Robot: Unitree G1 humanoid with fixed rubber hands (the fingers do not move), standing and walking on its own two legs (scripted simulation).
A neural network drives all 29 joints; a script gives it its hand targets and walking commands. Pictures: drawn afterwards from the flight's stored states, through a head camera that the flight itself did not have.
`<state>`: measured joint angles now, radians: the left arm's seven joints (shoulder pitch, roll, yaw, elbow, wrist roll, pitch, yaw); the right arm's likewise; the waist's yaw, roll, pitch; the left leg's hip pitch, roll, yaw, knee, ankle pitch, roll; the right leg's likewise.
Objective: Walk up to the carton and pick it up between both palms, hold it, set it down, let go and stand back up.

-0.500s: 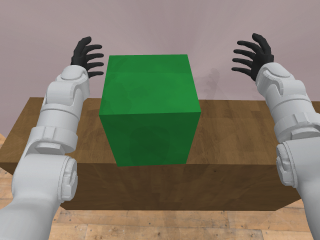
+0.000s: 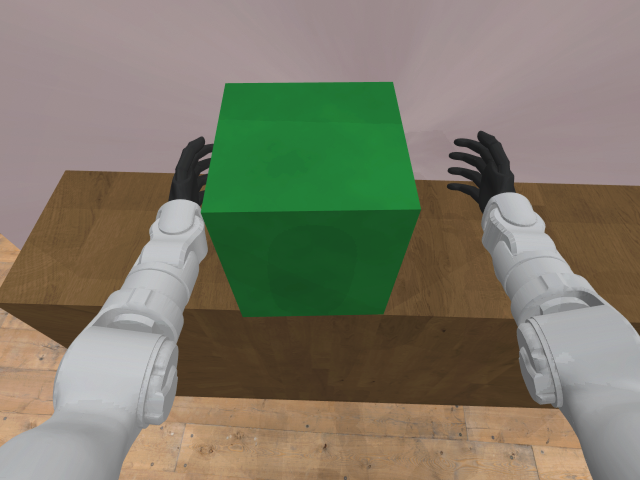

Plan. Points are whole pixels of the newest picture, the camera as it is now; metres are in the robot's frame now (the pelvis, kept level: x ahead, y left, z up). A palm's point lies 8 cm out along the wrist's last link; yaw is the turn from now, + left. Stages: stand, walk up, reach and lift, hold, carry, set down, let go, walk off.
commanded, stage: reach and lift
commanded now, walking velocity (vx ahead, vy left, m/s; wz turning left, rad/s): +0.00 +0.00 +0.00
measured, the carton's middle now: (311, 209) +0.47 +0.04 +0.02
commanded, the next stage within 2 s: none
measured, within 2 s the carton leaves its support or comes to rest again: neither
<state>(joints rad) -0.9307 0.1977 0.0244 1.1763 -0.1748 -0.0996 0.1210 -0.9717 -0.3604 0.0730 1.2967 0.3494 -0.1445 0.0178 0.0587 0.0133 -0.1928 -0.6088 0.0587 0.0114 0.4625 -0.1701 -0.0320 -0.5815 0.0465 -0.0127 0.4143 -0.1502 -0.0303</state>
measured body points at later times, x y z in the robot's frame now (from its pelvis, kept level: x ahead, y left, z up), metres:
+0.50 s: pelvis -0.01 +0.00 -0.01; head +0.09 -0.01 +0.43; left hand +0.45 +0.20 +0.06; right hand +0.48 -0.17 +0.06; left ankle +0.01 +0.14 -0.73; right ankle +0.01 -0.10 -0.73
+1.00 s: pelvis +0.01 +0.00 +0.01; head +0.08 +0.00 +0.46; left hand +0.43 +0.16 +0.06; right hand +0.45 -0.16 +0.06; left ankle +0.01 +0.14 -0.73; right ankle +0.01 -0.10 -0.73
